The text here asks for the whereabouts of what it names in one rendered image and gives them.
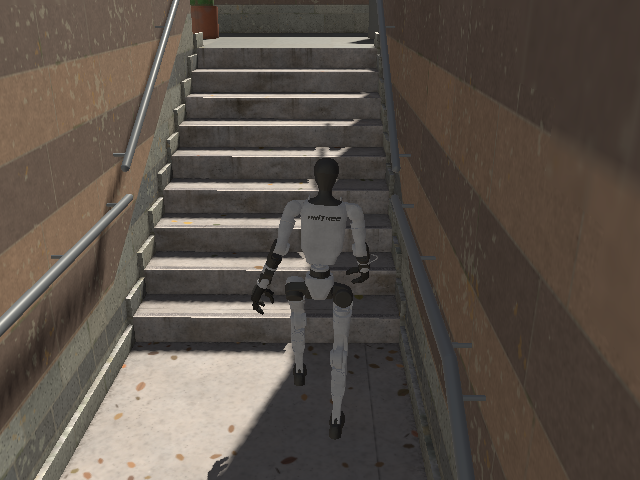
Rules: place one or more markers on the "stairs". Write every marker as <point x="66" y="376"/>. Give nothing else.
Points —
<point x="258" y="120"/>

